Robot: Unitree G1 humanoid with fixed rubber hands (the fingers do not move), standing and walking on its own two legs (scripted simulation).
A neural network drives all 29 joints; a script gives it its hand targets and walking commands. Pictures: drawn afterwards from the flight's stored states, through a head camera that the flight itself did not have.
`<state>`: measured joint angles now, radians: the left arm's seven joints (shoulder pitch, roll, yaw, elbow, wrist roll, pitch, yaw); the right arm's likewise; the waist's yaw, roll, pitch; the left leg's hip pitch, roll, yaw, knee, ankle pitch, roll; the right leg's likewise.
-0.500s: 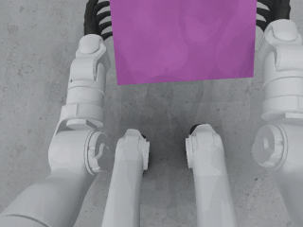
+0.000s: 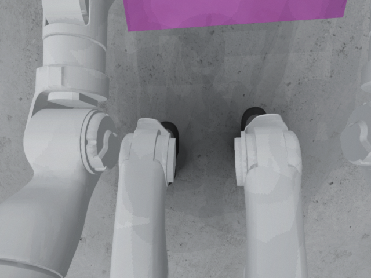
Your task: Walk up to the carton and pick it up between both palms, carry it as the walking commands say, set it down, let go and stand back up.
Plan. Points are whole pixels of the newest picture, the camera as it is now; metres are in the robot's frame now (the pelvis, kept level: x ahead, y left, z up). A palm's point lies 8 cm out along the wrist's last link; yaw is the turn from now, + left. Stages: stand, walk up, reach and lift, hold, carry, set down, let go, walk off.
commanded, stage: set down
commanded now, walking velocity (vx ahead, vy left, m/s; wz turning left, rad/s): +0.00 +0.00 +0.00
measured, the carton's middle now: out of the picture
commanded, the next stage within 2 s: none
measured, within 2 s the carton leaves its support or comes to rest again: rests again in 0.70 s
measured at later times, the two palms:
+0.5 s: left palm out of the picture +0.59 +0.13 -0.22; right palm out of the picture +0.57 -0.25 -0.22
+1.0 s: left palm out of the picture +0.59 +0.13 -0.23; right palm out of the picture +0.57 -0.25 -0.23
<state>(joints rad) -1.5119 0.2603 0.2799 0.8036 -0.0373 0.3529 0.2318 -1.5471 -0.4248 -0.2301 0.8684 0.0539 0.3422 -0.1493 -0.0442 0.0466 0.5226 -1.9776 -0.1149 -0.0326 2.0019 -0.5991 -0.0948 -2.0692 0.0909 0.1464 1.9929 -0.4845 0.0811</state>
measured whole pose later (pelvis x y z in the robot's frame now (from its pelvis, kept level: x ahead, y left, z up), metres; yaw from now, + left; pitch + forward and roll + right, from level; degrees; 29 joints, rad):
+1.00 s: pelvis +0.01 -0.01 -0.05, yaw +3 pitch +34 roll +1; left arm -1.61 0.34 0.14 1.02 -0.14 0.24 0.14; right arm -1.59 -0.50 -0.24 1.06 0.10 0.24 -0.01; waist -0.07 0.05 0.52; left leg -2.17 -0.11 -0.06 2.17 -0.60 -0.08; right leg -2.21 0.00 0.05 2.16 -0.54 0.03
